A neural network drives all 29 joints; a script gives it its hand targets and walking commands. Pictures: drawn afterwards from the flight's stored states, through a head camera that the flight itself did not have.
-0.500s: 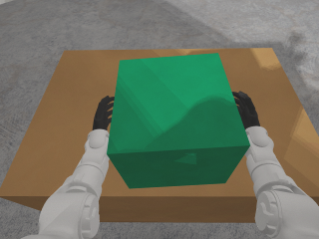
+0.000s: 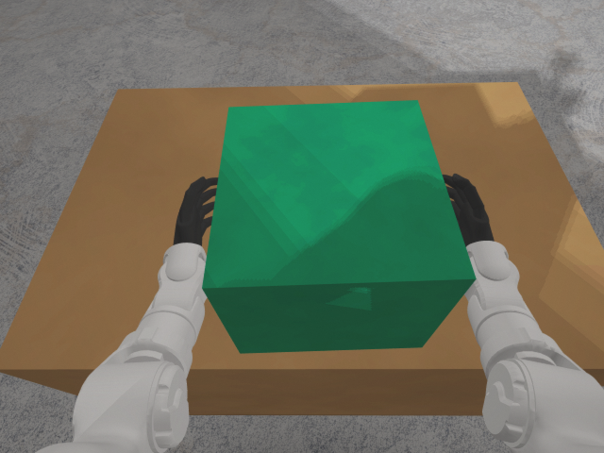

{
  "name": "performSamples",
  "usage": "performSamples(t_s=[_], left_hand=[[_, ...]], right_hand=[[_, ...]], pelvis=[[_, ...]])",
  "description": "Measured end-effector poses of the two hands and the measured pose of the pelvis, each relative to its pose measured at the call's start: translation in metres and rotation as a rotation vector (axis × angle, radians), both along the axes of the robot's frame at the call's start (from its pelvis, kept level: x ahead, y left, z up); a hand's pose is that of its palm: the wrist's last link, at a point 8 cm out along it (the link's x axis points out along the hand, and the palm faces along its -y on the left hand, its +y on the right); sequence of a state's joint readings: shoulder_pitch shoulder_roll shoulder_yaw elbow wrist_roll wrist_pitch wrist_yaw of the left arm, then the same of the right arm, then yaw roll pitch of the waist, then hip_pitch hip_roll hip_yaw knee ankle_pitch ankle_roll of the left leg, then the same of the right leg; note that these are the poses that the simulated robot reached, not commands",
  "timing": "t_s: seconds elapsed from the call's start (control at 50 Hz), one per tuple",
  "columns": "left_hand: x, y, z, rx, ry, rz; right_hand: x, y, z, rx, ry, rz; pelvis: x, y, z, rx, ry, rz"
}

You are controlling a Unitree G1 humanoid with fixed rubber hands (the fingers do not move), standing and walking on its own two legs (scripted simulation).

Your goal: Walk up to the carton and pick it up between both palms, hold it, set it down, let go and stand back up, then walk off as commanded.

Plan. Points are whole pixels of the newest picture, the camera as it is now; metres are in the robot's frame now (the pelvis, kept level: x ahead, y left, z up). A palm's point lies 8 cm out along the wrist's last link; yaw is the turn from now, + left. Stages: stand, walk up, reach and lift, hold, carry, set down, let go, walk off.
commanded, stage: set down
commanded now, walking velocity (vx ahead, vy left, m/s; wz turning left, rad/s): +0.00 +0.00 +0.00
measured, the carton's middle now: (327, 229) +0.44 +0.03 -0.03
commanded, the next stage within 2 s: none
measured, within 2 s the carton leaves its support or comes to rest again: neither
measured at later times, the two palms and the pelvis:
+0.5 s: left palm (192, 238) +0.38 +0.21 +0.02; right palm (472, 233) +0.42 -0.17 +0.03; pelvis -0.01 +0.00 +0.00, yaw +0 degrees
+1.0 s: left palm (195, 251) +0.37 +0.21 +0.00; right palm (473, 233) +0.43 -0.18 +0.01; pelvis -0.01 -0.02 -0.02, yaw +0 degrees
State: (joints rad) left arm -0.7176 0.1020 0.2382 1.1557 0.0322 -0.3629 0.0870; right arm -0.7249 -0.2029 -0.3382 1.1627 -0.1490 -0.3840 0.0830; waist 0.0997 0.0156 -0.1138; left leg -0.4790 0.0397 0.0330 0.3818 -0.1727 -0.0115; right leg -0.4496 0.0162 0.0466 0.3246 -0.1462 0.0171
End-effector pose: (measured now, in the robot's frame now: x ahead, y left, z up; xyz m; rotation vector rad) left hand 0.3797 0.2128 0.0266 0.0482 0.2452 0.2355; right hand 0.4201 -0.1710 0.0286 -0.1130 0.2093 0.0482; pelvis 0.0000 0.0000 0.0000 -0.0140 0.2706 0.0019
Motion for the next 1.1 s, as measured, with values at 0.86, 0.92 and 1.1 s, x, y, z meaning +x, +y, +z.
performSamples(t_s=[0.86, 0.92, 1.1], left_hand=[[0.0, 0.001, -0.021, -0.109, 0.036, 0.102], [-0.002, 0.001, -0.023, -0.117, 0.04, 0.105], [-0.027, 0.0, -0.039, -0.115, 0.084, 0.092]], right_hand=[[0.016, -0.003, -0.011, 0.045, 0.066, 0.022], [0.013, -0.004, -0.014, 0.04, 0.072, 0.03], [0.003, -0.015, -0.013, 0.051, 0.025, 0.009]], pelvis=[[-0.009, -0.013, -0.012, 0.018, 0.11, -0.002], [-0.01, -0.015, -0.014, 0.021, 0.109, -0.002], [-0.019, -0.018, -0.018, 0.026, 0.1, -0.002]])
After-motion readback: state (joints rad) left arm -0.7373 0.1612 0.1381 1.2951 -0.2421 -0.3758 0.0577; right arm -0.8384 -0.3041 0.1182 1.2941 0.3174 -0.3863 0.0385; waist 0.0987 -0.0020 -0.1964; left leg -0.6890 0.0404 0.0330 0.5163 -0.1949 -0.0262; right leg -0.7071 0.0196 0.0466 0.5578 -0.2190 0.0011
